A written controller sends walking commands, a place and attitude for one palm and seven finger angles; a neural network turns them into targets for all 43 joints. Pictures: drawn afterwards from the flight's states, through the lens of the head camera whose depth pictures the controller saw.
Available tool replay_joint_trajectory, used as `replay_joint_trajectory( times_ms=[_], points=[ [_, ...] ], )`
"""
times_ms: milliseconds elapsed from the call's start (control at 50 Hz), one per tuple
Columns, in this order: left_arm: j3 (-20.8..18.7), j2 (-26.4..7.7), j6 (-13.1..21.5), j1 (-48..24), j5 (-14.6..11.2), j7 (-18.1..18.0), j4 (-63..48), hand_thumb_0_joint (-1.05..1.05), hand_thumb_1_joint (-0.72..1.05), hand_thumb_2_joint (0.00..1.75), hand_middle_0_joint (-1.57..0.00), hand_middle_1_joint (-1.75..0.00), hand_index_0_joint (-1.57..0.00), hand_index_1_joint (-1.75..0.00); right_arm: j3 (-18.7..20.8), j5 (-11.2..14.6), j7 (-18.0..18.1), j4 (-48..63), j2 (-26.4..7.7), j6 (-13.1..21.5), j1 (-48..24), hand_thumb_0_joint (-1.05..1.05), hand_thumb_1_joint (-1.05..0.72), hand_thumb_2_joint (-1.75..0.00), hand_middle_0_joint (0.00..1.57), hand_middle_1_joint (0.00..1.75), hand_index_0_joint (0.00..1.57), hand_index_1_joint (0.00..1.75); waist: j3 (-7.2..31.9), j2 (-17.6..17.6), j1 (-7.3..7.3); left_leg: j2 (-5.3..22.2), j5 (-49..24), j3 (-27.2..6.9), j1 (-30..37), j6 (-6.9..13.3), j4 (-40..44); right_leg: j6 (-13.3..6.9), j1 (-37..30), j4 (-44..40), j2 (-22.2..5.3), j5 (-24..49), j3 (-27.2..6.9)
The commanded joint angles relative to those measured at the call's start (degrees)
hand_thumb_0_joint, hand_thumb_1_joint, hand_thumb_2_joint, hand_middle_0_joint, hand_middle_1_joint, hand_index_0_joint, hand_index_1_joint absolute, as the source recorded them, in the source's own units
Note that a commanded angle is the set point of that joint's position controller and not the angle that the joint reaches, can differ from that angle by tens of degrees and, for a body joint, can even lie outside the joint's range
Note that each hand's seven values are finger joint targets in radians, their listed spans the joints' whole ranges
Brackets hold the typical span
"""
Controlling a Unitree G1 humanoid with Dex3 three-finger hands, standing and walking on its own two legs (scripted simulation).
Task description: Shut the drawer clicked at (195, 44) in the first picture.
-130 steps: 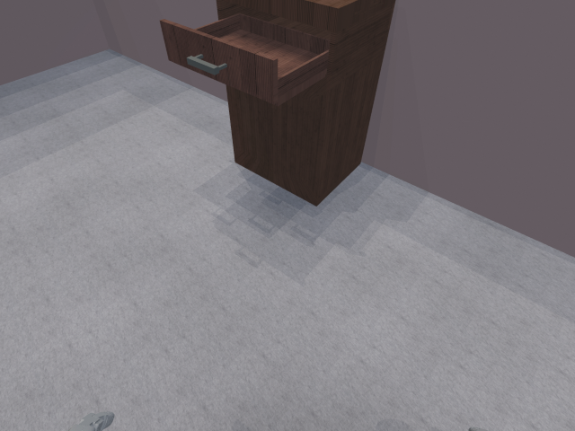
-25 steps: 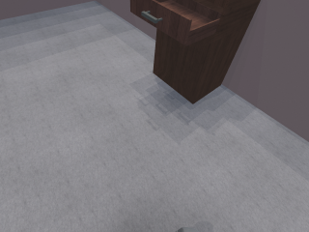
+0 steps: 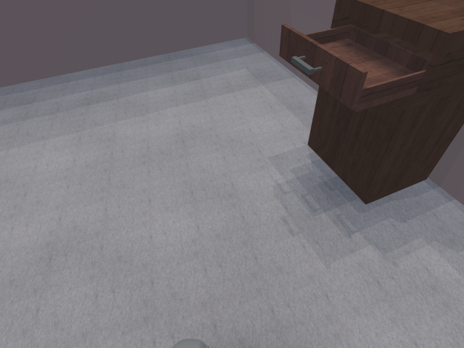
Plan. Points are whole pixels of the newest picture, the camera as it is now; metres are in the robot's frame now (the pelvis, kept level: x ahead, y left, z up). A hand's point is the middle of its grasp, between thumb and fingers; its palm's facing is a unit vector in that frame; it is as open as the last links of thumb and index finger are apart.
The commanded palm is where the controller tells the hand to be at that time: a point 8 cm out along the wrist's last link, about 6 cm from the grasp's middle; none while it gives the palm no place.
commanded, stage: walk to a spot facing it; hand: left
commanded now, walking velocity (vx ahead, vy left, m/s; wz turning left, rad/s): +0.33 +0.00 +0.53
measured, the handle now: (306, 64) +1.13 -0.25 -0.03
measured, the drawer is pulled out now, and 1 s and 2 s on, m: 0.30 0.30 0.30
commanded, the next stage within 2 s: turn to face it in 1.46 s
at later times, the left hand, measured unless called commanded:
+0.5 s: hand out of the picture +0.04 +0.18 -0.18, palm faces +0.36 -0.91 -0.18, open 7.4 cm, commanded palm none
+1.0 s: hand (139, 210) +0.52 +0.31 -0.17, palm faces +0.29 -0.94 -0.19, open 7.3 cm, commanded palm none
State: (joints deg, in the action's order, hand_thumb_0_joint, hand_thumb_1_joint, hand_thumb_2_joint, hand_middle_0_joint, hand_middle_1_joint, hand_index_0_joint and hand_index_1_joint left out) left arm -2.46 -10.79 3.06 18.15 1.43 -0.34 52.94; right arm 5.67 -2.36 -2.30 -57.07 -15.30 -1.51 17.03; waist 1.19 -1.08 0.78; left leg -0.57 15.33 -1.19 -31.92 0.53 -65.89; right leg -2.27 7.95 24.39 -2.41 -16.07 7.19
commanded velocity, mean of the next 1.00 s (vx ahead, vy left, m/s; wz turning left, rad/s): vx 0.37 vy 0.00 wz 0.23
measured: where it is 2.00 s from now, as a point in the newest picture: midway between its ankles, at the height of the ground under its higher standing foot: (190, 243)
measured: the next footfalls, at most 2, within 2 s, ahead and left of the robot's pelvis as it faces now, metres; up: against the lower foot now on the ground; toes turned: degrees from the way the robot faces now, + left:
left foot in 0.40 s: +0.24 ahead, +0.12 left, +0.00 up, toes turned +19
right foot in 0.92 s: +0.58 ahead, +0.04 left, +0.00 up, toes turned +12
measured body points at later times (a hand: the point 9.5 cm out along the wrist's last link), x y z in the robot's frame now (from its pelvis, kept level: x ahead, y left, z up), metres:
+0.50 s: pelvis +0.20 +0.06 -0.02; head +0.23 +0.07 +0.43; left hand +0.03 +0.23 -0.17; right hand +0.40 -0.11 -0.16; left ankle +0.20 +0.11 -0.75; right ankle +0.09 -0.09 -0.63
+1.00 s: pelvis +0.45 +0.10 -0.03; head +0.47 +0.10 +0.42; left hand +0.50 +0.36 -0.16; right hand +0.41 -0.14 -0.17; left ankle +0.26 +0.14 -0.65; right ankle +0.54 +0.03 -0.75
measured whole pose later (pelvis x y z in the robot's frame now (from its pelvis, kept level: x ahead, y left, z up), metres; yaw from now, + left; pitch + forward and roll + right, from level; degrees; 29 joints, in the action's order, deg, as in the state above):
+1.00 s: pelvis +0.45 +0.10 -0.03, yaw +19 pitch -3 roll -1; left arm -2.3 -10.5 4.1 6.5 1.4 0.6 54.6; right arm 2.5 -0.5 0.7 -66.9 -8.3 1.9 26.5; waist -4.9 -0.6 2.7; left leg -1.9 25.5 -0.3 -10.5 3.7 -66.2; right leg -3.8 19.8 36.4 -0.8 -14.2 8.4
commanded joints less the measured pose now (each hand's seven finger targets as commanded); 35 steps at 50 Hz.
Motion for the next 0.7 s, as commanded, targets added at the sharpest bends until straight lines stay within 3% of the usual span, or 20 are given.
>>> replay_joint_trajectory(
  times_ms=[0,60,120,180,220,240,280,300,320,340,360,380,400,420,460,480,520,560,680],
  points=[
    [-0.7,-5.7,2.3,4.9,-0.4,-0.3,-0.1,0.00,0.90,0.90,-0.20,-0.30,-0.20,-0.30,-0.4,0.8,-0.9,4.6,0.0,1.2,-3.8,0.00,-0.90,-0.90,0.20,0.30,0.20,0.30,-8.9,8.8,-0.19,3.1,-9.1,1.0,-11.2,-1.1,-4.9,1.1,-0.6,-15.3,-12.0,6.9,-4.2],
    [-0.4,-4.8,2.5,10.0,-0.1,-0.9,2.0,0.00,0.90,0.90,-0.20,-0.30,-0.20,-0.30,-0.9,0.8,-0.9,5.9,-0.1,0.9,-8.5,0.00,-0.90,-0.90,0.20,0.30,0.20,0.30,-8.4,8.6,-1.78,3.7,-9.7,2.1,-13.8,-1.0,-3.5,1.4,-5.5,-13.5,-12.4,18.6,-2.1],
    [-0.3,-4.9,2.8,13.6,0.3,-1.4,3.8,0.00,0.90,0.90,-0.20,-0.30,-0.20,-0.30,-1.6,0.9,-1.0,7.5,0.6,0.9,-14.1,0.00,-0.90,-0.90,0.20,0.30,0.20,0.30,-8.9,7.4,-2.93,4.2,-8.6,3.5,-15.3,-0.7,0.8,0.4,-9.6,-11.6,-13.9,30.6,0.0],
    [0.0,-5.0,2.5,17.0,0.6,-1.8,5.5,0.00,0.90,0.90,-0.20,-0.30,-0.20,-0.30,-2.6,0.9,-1.4,9.1,1.6,1.4,-20.3,0.00,-0.90,-0.90,0.20,0.30,0.20,0.30,-10.1,7.7,-4.73,4.2,-6.8,5.9,-14.3,0.3,10.3,-1.3,-13.1,-10.9,-14.7,36.5,1.0],
    [0.1,-5.5,2.3,18.0,0.6,-1.9,6.5,0.00,0.90,0.90,-0.20,-0.30,-0.20,-0.30,-3.2,0.9,-1.4,9.7,2.2,1.8,-22.5,0.00,-0.90,-0.90,0.20,0.30,0.20,0.30,-10.8,8.3,-4.97,3.3,-5.4,7.7,-11.2,1.4,17.0,-1.8,-14.0,-10.6,-15.1,41.3,2.5],
    [0.1,-5.7,2.1,18.5,0.5,-1.9,6.9,0.00,0.90,0.90,-0.20,-0.30,-0.20,-0.30,-3.4,0.8,-1.3,9.7,2.2,2.0,-22.7,0.00,-0.90,-0.90,0.20,0.30,0.20,0.30,-10.2,8.1,-4.84,2.1,-4.4,9.1,-7.9,2.1,20.2,-1.9,-14.3,-9.5,-15.0,46.4,3.2],
    [-0.1,-7.1,2.1,18.2,0.4,-1.8,7.8,0.00,0.90,0.90,-0.20,-0.30,-0.20,-0.30,-3.4,0.9,-0.7,8.3,1.9,2.5,-19.0,0.00,-0.90,-0.90,0.20,0.30,0.20,0.30,-7.6,9.3,-2.98,-1.0,-0.6,12.0,-0.2,4.0,24.2,-2.3,-15.7,-4.1,-15.7,59.6,4.3],
    [-0.3,-8.6,2.1,17.5,0.3,-1.7,7.7,0.00,0.90,0.90,-0.20,-0.30,-0.20,-0.30,-3.2,0.9,-0.2,7.5,1.1,2.9,-15.3,0.00,-0.90,-0.90,0.20,0.30,0.20,0.30,-4.9,9.8,-1.34,-2.9,1.9,13.4,4.5,5.2,26.1,-2.4,-16.7,0.9,-16.2,66.7,5.1],
    [-0.5,-9.8,2.2,16.3,0.1,-1.6,7.7,0.00,0.90,0.90,-0.20,-0.30,-0.20,-0.30,-2.8,0.8,0.4,6.1,-0.1,3.2,-10.1,0.00,-0.90,-0.90,0.20,0.30,0.20,0.30,-1.3,10.9,1.21,-4.3,2.1,13.5,11.9,6.4,29.0,-1.7,-15.5,8.4,-16.2,70.0,6.5],
    [-0.6,-10.2,2.3,14.5,-0.4,-1.3,7.3,0.00,0.90,0.90,-0.20,-0.30,-0.20,-0.30,-2.1,0.5,0.9,4.1,-2.4,3.5,-2.3,0.00,-0.90,-0.90,0.20,0.30,0.20,0.30,3.7,9.2,5.50,-4.0,-3.1,11.8,24.0,7.7,34.7,-0.1,-10.0,20.3,-15.0,63.7,8.7],
    [-0.6,-9.5,2.4,14.5,-1.1,-0.6,6.4,0.00,0.90,0.90,-0.20,-0.30,-0.20,-0.30,-0.9,0.2,1.5,2.3,-7.3,3.6,5.7,0.00,-0.90,-0.90,0.20,0.30,0.20,0.30,11.6,4.1,8.71,4.7,-9.5,0.5,42.9,10.7,36.0,1.8,4.3,36.5,-11.6,39.4,8.2],
    [0.3,-5.0,2.3,13.4,-1.6,0.2,3.7,0.00,0.90,0.90,-0.20,-0.30,-0.20,-0.30,0.7,0.5,2.2,1.5,-13.4,3.8,9.7,0.00,-0.90,-0.90,0.20,0.30,0.20,0.30,15.0,-7.3,8.05,22.9,-25.2,-26.9,55.3,18.6,38.4,4.2,25.8,54.9,-1.8,-13.6,4.2],
    [-0.2,-6.5,1.6,8.6,-1.4,-0.4,2.6,0.00,0.90,0.90,-0.20,-0.30,-0.20,-0.30,1.0,2.3,2.5,1.4,-13.0,3.6,8.4,0.00,-0.90,-0.90,0.20,0.30,0.20,0.30,13.4,1.0,7.19,25.3,-30.1,-27.4,53.2,20.1,43.7,3.4,31.1,60.9,-2.5,-14.0,-3.2],
    [-0.5,-5.4,1.3,5.1,-1.2,-0.9,2.1,0.00,0.90,0.90,-0.20,-0.30,-0.20,-0.30,0.5,2.2,2.9,1.9,-10.9,4.1,4.8,0.00,-0.90,-0.90,0.20,0.30,0.20,0.30,4.1,5.5,5.37,24.0,-28.1,-21.0,43.3,18.5,46.0,3.4,32.6,60.8,-5.1,-10.1,-4.5],
    [-0.6,-2.7,0.7,6.1,-0.1,-0.3,4.4,0.00,0.90,0.90,-0.20,-0.30,-0.20,-0.30,-1.6,1.9,3.4,2.7,-4.0,5.7,-1.3,0.00,-0.90,-0.90,0.20,0.30,0.20,0.30,-2.8,4.0,0.88,17.9,-30.0,-11.5,29.9,12.5,48.7,4.1,28.3,54.7,-7.5,-4.0,-6.9],
    [-0.5,-2.2,0.0,8.0,0.2,-0.1,5.6,0.00,0.90,0.90,-0.20,-0.30,-0.20,-0.30,-2.2,1.9,3.3,2.2,-2.1,6.2,-2.5,0.00,-0.90,-0.90,0.20,0.30,0.20,0.30,-4.0,1.5,-1.10,15.2,-30.5,-6.2,24.9,10.3,49.8,4.4,24.5,51.0,-8.1,-2.4,-6.9],
    [-0.6,-0.8,-1.0,9.9,0.5,0.1,6.2,0.00,0.90,0.90,-0.20,-0.30,-0.20,-0.30,-2.7,2.0,3.2,0.8,-0.6,6.9,-1.8,0.00,-0.90,-0.90,0.20,0.30,0.20,0.30,-5.3,-2.6,-3.00,12.1,-33.3,-2.4,22.0,9.5,51.7,5.0,23.0,46.8,-6.8,-0.7,-5.4],
    [-0.4,-0.7,-1.6,7.7,0.5,0.3,5.8,0.00,0.90,0.90,-0.20,-0.30,-0.20,-0.30,-2.6,2.3,3.1,-0.1,-0.3,7.0,-0.4,0.00,-0.90,-0.90,0.20,0.30,0.20,0.30,-7.1,-4.4,-3.24,10.7,-31.1,-1.6,21.3,9.6,53.7,5.6,24.6,43.2,-6.7,2.2,-4.2],
    [-0.8,-2.3,-1.4,-7.7,-0.1,1.3,0.7,0.00,0.90,0.90,-0.20,-0.30,-0.20,-0.30,-2.4,2.1,3.8,-2.3,-0.9,7.1,6.0,0.00,-0.90,-0.90,0.20,0.30,0.20,0.30,-10.0,-5.3,-0.56,9.4,-36.3,-2.5,27.1,6.5,54.1,5.1,29.1,28.5,-5.0,12.0,-2.3]
  ],
)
